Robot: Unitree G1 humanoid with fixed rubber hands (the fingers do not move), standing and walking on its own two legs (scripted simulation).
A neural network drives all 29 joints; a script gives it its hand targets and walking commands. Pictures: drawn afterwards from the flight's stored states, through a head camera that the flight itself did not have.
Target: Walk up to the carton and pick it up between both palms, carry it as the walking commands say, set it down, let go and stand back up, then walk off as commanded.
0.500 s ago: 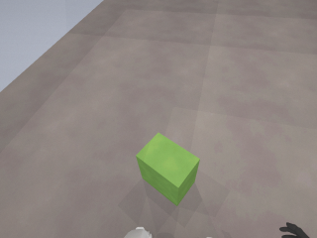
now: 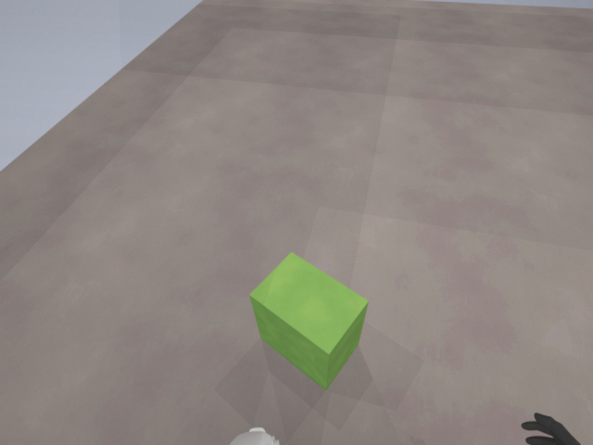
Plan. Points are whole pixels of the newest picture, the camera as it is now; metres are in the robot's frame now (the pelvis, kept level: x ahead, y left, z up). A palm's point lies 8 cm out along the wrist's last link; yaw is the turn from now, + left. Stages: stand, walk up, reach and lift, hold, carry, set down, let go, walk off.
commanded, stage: walk up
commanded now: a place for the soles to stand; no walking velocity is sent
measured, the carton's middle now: (308, 321) +0.57 +0.02 -0.56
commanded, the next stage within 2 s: none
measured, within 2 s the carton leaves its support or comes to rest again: neither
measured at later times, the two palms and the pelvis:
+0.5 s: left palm out of the picture +0.15 +0.44 -0.05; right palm out of the picture +0.15 -0.23 -0.04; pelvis +0.04 +0.11 +0.02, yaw -8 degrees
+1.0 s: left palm out of the picture +0.28 +0.55 -0.06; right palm out of the picture +0.16 -0.13 -0.08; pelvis +0.12 +0.22 -0.01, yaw -17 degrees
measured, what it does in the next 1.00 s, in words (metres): steps to the left, turning right: right foot, then left foot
